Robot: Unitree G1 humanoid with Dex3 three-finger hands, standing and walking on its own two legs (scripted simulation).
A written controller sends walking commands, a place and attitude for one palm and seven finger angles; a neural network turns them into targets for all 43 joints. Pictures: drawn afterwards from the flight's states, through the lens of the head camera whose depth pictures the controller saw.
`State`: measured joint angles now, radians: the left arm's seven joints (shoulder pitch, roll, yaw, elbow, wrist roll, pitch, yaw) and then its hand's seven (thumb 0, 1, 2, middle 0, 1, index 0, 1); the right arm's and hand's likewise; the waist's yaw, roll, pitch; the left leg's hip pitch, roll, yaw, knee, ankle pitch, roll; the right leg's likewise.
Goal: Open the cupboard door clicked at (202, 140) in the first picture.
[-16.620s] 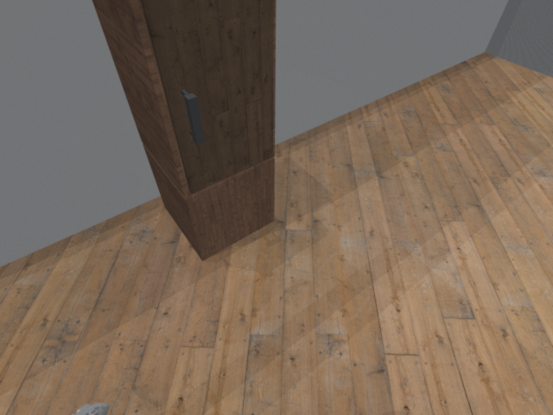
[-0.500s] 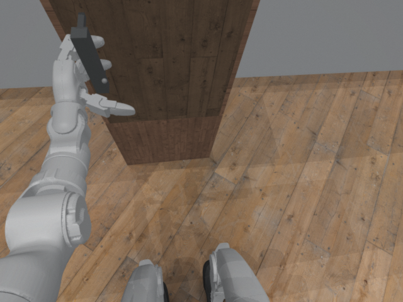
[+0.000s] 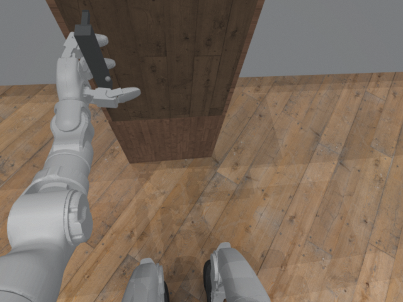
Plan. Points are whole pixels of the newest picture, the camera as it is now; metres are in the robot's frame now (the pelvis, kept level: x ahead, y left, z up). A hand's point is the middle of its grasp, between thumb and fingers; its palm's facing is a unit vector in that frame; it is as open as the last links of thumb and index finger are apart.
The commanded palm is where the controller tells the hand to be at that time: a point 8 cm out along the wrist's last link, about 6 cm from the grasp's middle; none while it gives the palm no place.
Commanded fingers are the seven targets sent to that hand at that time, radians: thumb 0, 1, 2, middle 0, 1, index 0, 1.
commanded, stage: close the thumb around the handle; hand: left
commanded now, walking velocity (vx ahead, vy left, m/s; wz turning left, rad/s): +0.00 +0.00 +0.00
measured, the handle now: (96, 53) +0.59 +0.15 +0.06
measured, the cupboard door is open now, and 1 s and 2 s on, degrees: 0 16 45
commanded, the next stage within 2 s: pull the door open along its arc in 0.42 s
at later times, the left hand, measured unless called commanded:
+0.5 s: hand (107, 78) +0.53 +0.13 +0.05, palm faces +0.02 -1.00 -0.02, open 6.2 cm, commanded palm +0.50 +0.17 +0.05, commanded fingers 0.00 0.90 0.90 -0.40 -1.35 -0.40 -1.35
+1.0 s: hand (121, 116) +0.45 +0.10 +0.06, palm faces +0.02 -1.00 +0.03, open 6.6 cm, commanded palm +0.37 +0.17 +0.05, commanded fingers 0.00 0.90 0.90 -0.40 -1.35 -0.40 -1.35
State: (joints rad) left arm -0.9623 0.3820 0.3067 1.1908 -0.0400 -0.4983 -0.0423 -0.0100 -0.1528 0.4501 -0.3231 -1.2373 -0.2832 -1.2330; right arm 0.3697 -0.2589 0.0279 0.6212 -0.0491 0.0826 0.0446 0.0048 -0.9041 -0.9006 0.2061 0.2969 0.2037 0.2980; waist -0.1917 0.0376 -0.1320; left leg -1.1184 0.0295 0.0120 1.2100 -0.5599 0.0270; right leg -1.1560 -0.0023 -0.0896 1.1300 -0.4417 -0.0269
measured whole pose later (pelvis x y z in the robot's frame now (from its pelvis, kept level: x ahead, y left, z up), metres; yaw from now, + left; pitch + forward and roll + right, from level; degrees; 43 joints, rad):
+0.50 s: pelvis +0.00 +0.00 +0.00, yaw +0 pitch +27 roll -3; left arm -0.94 0.37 0.33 1.18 -0.03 -0.50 -0.05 0.01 0.68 0.79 -0.34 -1.31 -0.32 -1.34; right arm 0.38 -0.26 0.03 0.62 -0.05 0.09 0.04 0.01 -0.90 -0.90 0.21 0.30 0.20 0.30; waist -0.19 0.04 -0.14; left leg -1.10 0.03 0.02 1.20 -0.56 0.03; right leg -1.15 0.00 -0.08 1.12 -0.44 -0.02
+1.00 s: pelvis +0.03 +0.00 +0.03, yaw -2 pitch +24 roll -1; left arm -0.41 0.14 0.16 0.61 -0.11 -0.45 0.04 0.01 0.68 0.71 -0.27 -1.30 -0.27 -1.29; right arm 0.36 -0.24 -0.01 0.54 -0.01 0.09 0.08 0.01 -0.90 -0.90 0.21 0.30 0.20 0.30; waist -0.11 0.03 -0.17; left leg -0.93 0.04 0.07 1.07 -0.56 0.03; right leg -1.00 0.02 -0.03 1.03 -0.44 -0.02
